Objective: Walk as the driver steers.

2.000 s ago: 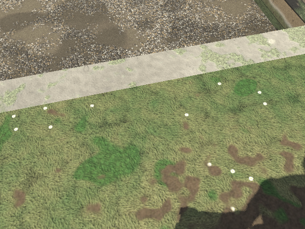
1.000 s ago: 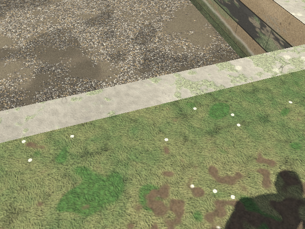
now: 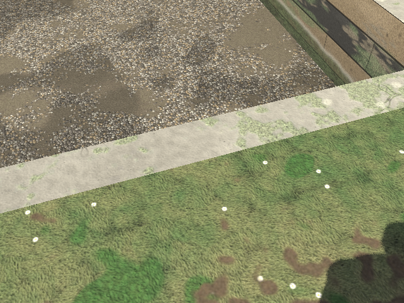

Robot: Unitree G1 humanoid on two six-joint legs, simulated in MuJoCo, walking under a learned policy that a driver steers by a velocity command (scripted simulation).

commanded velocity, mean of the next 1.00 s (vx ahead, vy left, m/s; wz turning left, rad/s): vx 0.48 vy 0.00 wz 0.02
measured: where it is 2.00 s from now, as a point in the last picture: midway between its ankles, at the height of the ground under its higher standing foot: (200, 180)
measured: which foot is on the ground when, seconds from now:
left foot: up 0.00-0.22, down 0.24-0.78, up 0.80-1.00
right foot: down 0.00-0.24, up 0.26-0.76, down 0.78-1.00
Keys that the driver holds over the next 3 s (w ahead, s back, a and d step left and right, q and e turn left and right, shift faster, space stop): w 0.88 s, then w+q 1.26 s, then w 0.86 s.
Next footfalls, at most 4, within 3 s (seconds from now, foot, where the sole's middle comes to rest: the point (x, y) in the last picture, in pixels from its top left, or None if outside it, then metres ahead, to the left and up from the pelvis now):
0.24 left None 0.30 0.09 -0.78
0.78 right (246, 275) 0.62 -0.07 -0.78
1.32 left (196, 208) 0.89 0.10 -0.78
1.90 right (201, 149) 1.20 0.09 -0.78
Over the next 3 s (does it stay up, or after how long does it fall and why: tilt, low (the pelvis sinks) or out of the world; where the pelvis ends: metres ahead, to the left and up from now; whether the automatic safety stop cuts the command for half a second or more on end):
stays up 1.08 0.23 -0.01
